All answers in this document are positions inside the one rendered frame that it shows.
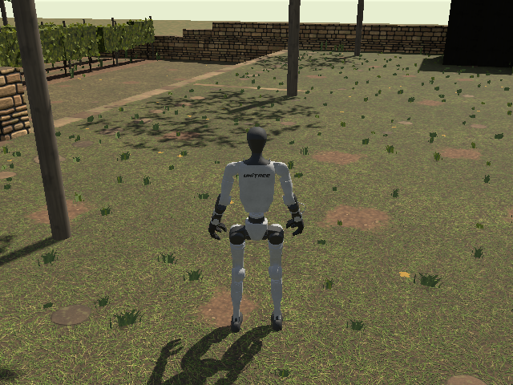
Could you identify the right robot forearm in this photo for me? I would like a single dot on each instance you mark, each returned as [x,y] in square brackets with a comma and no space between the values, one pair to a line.
[295,211]

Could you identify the right robot thigh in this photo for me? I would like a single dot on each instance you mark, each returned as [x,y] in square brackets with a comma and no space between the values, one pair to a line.
[275,240]

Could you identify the left robot forearm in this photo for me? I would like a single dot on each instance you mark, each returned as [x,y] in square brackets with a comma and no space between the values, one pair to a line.
[218,212]

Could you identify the robot torso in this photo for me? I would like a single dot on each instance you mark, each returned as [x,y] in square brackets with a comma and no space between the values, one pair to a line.
[256,184]

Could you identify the left robot hand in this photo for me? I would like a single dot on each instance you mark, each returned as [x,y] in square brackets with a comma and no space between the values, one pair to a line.
[212,228]

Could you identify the right robot upper arm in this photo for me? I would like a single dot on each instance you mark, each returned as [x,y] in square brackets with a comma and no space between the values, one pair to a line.
[282,170]

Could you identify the left robot upper arm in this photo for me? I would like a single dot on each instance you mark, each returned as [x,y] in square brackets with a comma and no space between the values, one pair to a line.
[226,186]

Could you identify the right robot hand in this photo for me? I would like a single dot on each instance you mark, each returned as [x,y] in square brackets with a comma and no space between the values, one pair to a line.
[299,224]

